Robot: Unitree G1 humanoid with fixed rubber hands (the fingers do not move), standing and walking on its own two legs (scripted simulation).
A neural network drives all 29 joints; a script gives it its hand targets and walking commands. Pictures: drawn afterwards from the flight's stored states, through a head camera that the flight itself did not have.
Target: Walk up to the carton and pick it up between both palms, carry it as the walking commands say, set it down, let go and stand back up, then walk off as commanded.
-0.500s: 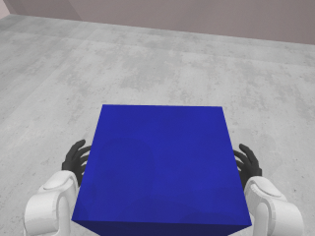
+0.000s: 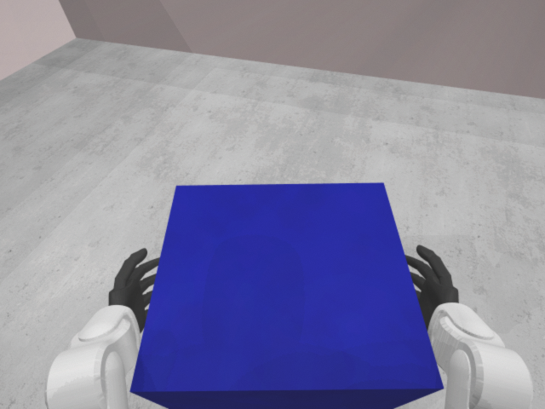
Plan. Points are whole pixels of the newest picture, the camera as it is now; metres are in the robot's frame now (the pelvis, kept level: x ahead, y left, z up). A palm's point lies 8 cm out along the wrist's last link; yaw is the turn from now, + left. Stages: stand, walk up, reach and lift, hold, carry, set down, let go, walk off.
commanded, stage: carry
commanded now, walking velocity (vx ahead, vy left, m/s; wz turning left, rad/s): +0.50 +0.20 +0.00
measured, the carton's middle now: (281, 303) +0.26 +0.02 +0.02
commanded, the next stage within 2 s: none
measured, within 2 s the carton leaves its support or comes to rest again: neither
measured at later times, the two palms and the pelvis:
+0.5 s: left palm (174, 140) +0.56 +0.25 +0.08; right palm (373, 163) +0.51 -0.13 +0.07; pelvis +0.31 +0.09 -0.02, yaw -4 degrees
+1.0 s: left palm (169, 75) +0.86 +0.36 +0.06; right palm (314, 80) +0.84 -0.03 +0.06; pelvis +0.61 +0.17 -0.02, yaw -3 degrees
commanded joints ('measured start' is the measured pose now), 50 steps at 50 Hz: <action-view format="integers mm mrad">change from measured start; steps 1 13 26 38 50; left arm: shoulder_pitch -433 -449 -358 -443 -430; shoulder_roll -703 -747 -662 -715 -736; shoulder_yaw -890 -882 -830 -892 -887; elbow -199 -187 -129 -200 -195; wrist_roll -308 -251 -173 -307 -253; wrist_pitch -1 16 25 0 22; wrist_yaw -100 -87 -35 -102 -81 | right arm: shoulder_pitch -283 -372 -371 -277 -346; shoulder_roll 737 793 660 754 772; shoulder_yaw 795 859 841 798 837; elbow -153 -216 -209 -145 -208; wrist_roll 170 260 276 171 253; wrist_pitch -19 9 27 -17 13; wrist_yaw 5 44 54 10 35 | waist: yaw -41 -83 -45 -42 -84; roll -205 67 81 -188 88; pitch -93 -197 -157 -73 -242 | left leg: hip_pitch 34 530 350 10 571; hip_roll -43 283 102 -28 323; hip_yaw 86 -291 93 59 -296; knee -252 -583 -335 -194 -503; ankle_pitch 81 256 605 68 692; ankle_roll -9 243 108 -12 271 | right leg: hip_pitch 135 -485 28 124 -434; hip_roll -171 -35 77 -170 -1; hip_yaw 75 193 22 99 185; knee -102 853 143 -127 912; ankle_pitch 517 -193 46 488 -290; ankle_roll -71 -26 -81 -80 -2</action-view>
